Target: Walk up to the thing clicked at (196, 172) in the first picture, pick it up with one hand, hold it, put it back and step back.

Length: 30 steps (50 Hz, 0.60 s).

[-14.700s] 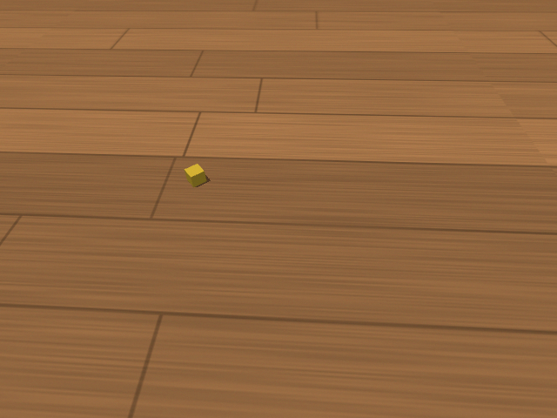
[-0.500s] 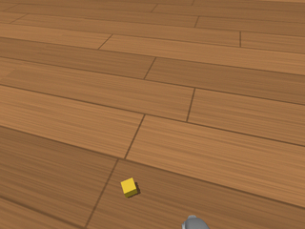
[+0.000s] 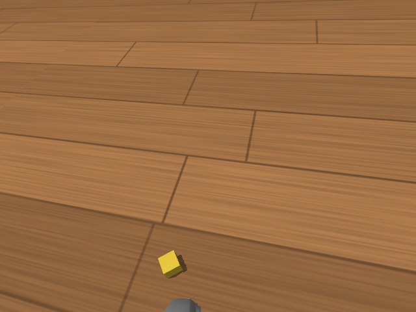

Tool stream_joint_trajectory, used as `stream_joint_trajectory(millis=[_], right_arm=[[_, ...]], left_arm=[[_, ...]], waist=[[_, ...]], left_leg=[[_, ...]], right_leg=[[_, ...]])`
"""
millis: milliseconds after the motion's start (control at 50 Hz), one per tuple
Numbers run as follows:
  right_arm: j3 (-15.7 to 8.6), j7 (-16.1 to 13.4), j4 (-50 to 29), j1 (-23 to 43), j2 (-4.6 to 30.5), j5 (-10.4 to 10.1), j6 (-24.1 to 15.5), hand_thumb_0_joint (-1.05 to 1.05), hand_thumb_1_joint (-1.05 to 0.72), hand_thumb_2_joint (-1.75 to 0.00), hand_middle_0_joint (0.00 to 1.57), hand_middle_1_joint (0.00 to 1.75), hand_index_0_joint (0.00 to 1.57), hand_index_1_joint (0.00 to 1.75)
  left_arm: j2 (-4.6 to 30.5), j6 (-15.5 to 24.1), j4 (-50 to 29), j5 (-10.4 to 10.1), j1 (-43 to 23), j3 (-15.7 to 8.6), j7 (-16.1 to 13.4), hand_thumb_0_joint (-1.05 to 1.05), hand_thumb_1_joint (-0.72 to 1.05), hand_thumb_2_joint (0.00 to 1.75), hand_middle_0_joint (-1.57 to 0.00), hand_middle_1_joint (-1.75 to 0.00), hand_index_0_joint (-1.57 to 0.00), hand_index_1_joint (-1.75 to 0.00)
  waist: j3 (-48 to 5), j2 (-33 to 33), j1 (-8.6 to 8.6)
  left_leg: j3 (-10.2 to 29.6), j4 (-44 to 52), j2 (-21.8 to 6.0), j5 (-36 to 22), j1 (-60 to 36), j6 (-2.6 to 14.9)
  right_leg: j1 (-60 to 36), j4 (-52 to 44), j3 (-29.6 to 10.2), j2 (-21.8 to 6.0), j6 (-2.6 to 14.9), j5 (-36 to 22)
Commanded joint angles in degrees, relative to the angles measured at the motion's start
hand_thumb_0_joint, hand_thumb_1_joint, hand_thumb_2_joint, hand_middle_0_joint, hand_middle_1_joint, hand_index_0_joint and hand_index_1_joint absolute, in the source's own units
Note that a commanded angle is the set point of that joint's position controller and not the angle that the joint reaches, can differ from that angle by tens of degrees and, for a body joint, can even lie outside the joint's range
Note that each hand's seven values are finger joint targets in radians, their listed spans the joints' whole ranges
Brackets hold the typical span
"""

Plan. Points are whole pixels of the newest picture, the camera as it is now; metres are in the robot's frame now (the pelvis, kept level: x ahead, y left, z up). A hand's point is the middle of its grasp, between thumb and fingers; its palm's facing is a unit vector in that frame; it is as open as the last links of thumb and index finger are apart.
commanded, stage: walk up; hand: left
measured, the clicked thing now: (170, 264) +0.45 +0.27 -0.72
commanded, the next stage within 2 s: none
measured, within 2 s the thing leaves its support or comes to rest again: neither
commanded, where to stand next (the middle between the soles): +0.06 +0.04 m, yaw -3 degrees
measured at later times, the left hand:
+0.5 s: hand out of the picture +0.05 +0.32 -0.16, palm faces -0.09 -0.91 -0.40, open 7.4 cm
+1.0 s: hand out of the picture -0.04 +0.28 -0.11, palm faces +0.02 -0.88 -0.47, open 7.4 cm
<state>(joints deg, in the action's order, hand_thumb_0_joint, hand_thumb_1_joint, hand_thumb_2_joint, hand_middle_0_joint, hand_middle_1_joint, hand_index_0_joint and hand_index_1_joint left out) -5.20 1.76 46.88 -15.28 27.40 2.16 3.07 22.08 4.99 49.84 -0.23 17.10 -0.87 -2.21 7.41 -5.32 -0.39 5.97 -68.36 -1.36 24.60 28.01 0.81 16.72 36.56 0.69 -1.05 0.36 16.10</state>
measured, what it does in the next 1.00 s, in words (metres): steps on the spot: left foot, then right foot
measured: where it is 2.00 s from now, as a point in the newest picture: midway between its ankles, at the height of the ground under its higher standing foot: outside the picture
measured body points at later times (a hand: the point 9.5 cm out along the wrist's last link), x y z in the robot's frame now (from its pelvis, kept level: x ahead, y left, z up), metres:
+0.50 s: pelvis -0.06 +0.05 -0.01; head +0.01 +0.06 +0.43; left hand +0.05 +0.37 -0.14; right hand +0.04 -0.26 -0.12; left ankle +0.01 +0.17 -0.72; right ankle -0.08 -0.07 -0.69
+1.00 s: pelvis -0.03 +0.00 +0.01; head +0.00 -0.04 +0.46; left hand -0.04 +0.33 -0.08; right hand +0.03 -0.32 -0.14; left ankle +0.09 +0.15 -0.69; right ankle -0.10 -0.08 -0.72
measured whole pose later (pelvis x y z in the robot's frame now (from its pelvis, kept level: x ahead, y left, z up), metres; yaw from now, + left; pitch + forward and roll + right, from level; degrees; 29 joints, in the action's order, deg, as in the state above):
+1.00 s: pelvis -0.03 +0.00 +0.01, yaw +0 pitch -5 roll +1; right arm -3.1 1.8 51.6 -16.0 24.4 0.1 2.4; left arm 21.2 1.9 51.0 0.6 22.1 -2.8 -0.8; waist 8.5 -4.9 1.8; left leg 3.9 -43.1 0.2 8.9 26.4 0.9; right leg 0.3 27.5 7.5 -0.3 2.1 22.4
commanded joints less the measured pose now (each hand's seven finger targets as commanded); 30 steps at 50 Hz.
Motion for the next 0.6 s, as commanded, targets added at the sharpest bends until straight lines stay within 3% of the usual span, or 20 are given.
stream_joint_trajectory(millis=[0,80,120,140,160,200,220,240,260,280,300,320,360,380,420,440,460,520,560,580], right_arm=[[-2.50,-1.54,-2.35,-5.14,5.67,-2.61,1.26,0.00,-0.90,-0.90,0.20,0.30,0.20,0.30],[-2.53,-3.42,-2.58,-2.78,7.49,-3.75,0.69,0.00,-0.90,-0.90,0.20,0.30,0.20,0.30],[-2.23,-3.62,-3.91,-0.33,7.08,-3.04,0.29,0.00,-0.90,-0.90,0.20,0.30,0.20,0.30],[-2.27,-3.57,-4.12,-0.18,7.56,-2.56,-0.04,0.00,-0.90,-0.90,0.20,0.30,0.20,0.30],[-2.13,-3.34,-3.60,0.12,7.32,-2.18,-0.34,0.00,-0.90,-0.90,0.20,0.30,0.20,0.30],[-2.37,-2.51,-2.34,-3.60,6.85,-0.95,-1.06,0.00,-0.90,-0.90,0.20,0.30,0.20,0.30],[-2.65,-2.18,-2.66,-2.58,8.29,0.27,-1.62,0.00,-0.90,-0.90,0.20,0.30,0.20,0.30],[-3.77,-1.79,-4.69,0.63,13.45,1.07,-1.73,0.00,-0.90,-0.90,0.20,0.30,0.20,0.30],[-4.48,-1.15,-5.13,0.81,17.15,-0.91,-1.49,0.00,-0.90,-0.90,0.20,0.30,0.20,0.30],[-4.46,-1.28,-4.68,0.83,15.12,-0.95,-1.54,0.00,-0.90,-0.90,0.20,0.30,0.20,0.30],[-3.61,-1.83,-5.90,3.96,11.68,-1.25,-1.53,0.00,-0.90,-0.90,0.20,0.30,0.20,0.30],[-2.85,-2.21,-6.24,6.44,9.73,-0.71,-1.31,0.00,-0.90,-0.90,0.20,0.30,0.20,0.30],[-2.31,-2.49,-6.32,8.11,8.51,-0.45,-1.33,0.00,-0.90,-0.90,0.20,0.30,0.20,0.30],[-1.98,-2.48,-5.09,5.73,7.43,-0.54,-1.97,0.00,-0.90,-0.90,0.20,0.30,0.20,0.30],[-2.62,-2.50,-3.13,-1.19,9.91,-0.41,-3.97,0.00,-0.90,-0.90,0.20,0.30,0.20,0.30],[-3.89,-2.49,-2.38,-3.71,13.45,-0.32,-4.46,0.00,-0.90,-0.90,0.20,0.30,0.20,0.30],[-4.36,-2.54,-2.16,-4.53,14.90,-0.18,-4.88,0.00,-0.90,-0.90,0.20,0.30,0.20,0.30],[-4.93,-2.77,-2.26,-4.59,16.67,0.03,-6.03,0.00,-0.90,-0.90,0.20,0.30,0.20,0.30],[-4.46,-2.11,-3.69,-0.36,16.08,0.30,-6.01,0.00,-0.90,-0.90,0.20,0.30,0.20,0.30],[-4.13,-1.75,-4.64,3.68,15.24,0.37,-5.72,0.00,-0.90,-0.90,0.20,0.30,0.20,0.30]], left_arm=[[16.95,-0.12,-5.49,-0.24,-3.82,-5.24,-2.93,0.00,0.90,0.90,-0.20,-0.30,-0.20,-0.30],[14.93,-2.68,-8.65,1.54,-6.51,-5.09,-1.89,0.00,0.90,0.90,-0.20,-0.30,-0.20,-0.30],[15.65,-3.83,-8.48,1.73,-5.25,-5.23,-1.92,0.00,0.90,0.90,-0.20,-0.30,-0.20,-0.30],[16.40,-4.23,-8.70,1.42,-6.25,-5.37,-1.94,0.00,0.90,0.90,-0.20,-0.30,-0.20,-0.30],[16.49,-4.53,-8.21,0.96,-5.92,-5.30,-1.86,0.00,0.90,0.90,-0.20,-0.30,-0.20,-0.30],[18.03,-5.07,-8.42,-0.55,-8.40,-5.18,-2.02,0.00,0.90,0.90,-0.20,-0.30,-0.20,-0.30],[15.14,-5.46,-7.74,-1.42,-5.77,-4.52,-2.21,0.00,0.90,0.90,-0.20,-0.30,-0.20,-0.30],[11.78,-5.58,-7.69,-1.99,-2.81,-4.09,-2.49,0.00,0.90,0.90,-0.20,-0.30,-0.20,-0.30],[13.86,-5.93,-8.46,-1.83,-8.18,-4.80,-3.59,0.00,0.90,0.90,-0.20,-0.30,-0.20,-0.30],[14.72,-6.13,-7.37,-1.20,-9.69,-5.23,-4.03,0.00,0.90,0.90,-0.20,-0.30,-0.20,-0.30],[15.16,-6.38,-6.55,-1.35,-8.58,-5.59,-3.74,0.00,0.90,0.90,-0.20,-0.30,-0.20,-0.30],[14.45,-6.26,-5.27,-1.86,-7.51,-5.55,-3.56,0.00,0.90,0.90,-0.20,-0.30,-0.20,-0.30],[13.65,-5.43,-3.82,-1.83,-4.24,-5.07,-3.14,0.00,0.90,0.90,-0.20,-0.30,-0.20,-0.30],[12.97,-4.89,-3.90,-0.76,-4.01,-4.89,-2.14,0.00,0.90,0.90,-0.20,-0.30,-0.20,-0.30],[12.84,-4.75,-4.89,1.56,-7.53,-5.20,0.53,0.00,0.90,0.90,-0.20,-0.30,-0.20,-0.30],[13.62,-4.83,-5.62,2.51,-8.45,-5.93,1.47,0.00,0.90,0.90,-0.20,-0.30,-0.20,-0.30],[14.65,-5.02,-5.77,3.17,-7.33,-6.53,2.22,0.00,0.90,0.90,-0.20,-0.30,-0.20,-0.30],[16.01,-5.45,-4.51,3.61,-3.92,-7.99,4.35,0.00,0.90,0.90,-0.20,-0.30,-0.20,-0.30],[14.97,-4.87,-2.89,2.78,1.83,-8.25,5.24,0.00,0.90,0.90,-0.20,-0.30,-0.20,-0.30],[13.98,-4.33,-1.49,2.32,6.29,-8.36,5.48,0.00,0.90,0.90,-0.20,-0.30,-0.20,-0.30]], waist=[[-2.70,14.86,-2.16],[-8.43,18.62,0.09],[-9.16,21.44,1.71],[-9.76,22.15,1.51],[-9.99,20.37,2.05],[-10.72,19.54,-1.21],[-10.10,12.60,-0.63],[-11.34,-1.90,0.80],[-14.05,-9.12,-3.04],[-12.49,-6.08,-3.24],[-11.96,-1.09,-1.77],[-11.14,-1.21,-0.44],[-10.80,-5.96,0.72],[-14.26,-3.81,-0.25],[-17.44,0.11,-3.55],[-15.57,-0.69,-3.88],[-13.16,-0.81,-3.61],[-6.41,-2.94,-2.13],[-4.00,-6.51,0.70],[-3.84,-7.12,3.83]], left_leg=[[3.81,-5.61,3.58,-0.63,-3.14,-1.94],[-0.24,1.17,5.76,0.03,-1.72,-2.61],[-1.75,9.74,3.30,0.59,-1.06,-2.09],[-2.51,15.31,1.46,0.70,-2.35,-1.71],[-4.56,19.95,2.49,0.50,-3.07,-1.58],[-6.28,35.74,2.56,-10.39,-12.51,-0.34],[-1.92,39.79,0.55,-25.32,-15.93,0.77],[15.59,38.62,-12.10,-45.77,-20.09,5.78],[23.22,39.42,-19.03,-55.88,-16.90,14.61],[23.69,40.74,-19.12,-52.12,-13.44,15.77],[15.23,38.15,-15.22,-49.56,-15.10,14.54],[10.82,36.60,-12.65,-47.25,-14.92,13.24],[7.82,35.97,-11.55,-42.18,-16.57,13.23],[8.48,35.79,-10.45,-31.48,-22.14,12.59],[16.71,41.15,-12.03,1.32,-27.85,12.19],[21.57,43.98,-14.92,12.51,-27.97,13.73],[24.62,45.71,-16.70,17.71,-28.59,14.58],[27.01,51.44,-18.59,26.01,-21.65,14.31],[20.52,54.23,-17.12,24.21,-11.10,12.64],[13.70,52.92,-14.22,20.62,-3.82,10.33]], right_leg=[[7.20,-7.79,-7.54,-13.75,10.65,-49.76],[0.85,-2.20,-5.92,-12.19,12.69,-38.43],[-2.25,0.04,-9.03,-14.17,13.28,-36.71],[-3.28,1.51,-10.21,-14.83,12.47,-37.63],[-4.87,3.43,-10.22,-14.11,11.85,-38.63],[-0.06,9.48,-9.85,-12.93,9.09,-35.84],[3.83,14.15,-8.30,-8.67,5.50,-26.91],[12.79,23.59,-4.58,-0.61,1.41,-3.59],[12.00,32.75,-5.90,5.70,1.13,25.61],[11.59,39.83,-10.75,6.08,1.28,26.10],[13.22,42.77,-10.60,5.47,1.58,22.46],[14.40,44.26,-10.12,5.51,1.11,19.54],[12.66,37.00,-6.31,2.30,0.57,14.86],[12.83,30.00,-5.88,1.94,0.27,14.99],[12.53,18.75,-5.06,1.66,-0.12,17.43],[14.08,17.32,-3.78,1.82,0.41,20.94],[16.33,16.80,-4.26,1.38,1.10,22.64],[15.93,15.18,-4.49,-0.41,3.44,23.81],[6.14,9.90,-0.69,-0.55,4.01,21.36],[-3.97,1.60,1.22,-0.43,4.67,16.49]])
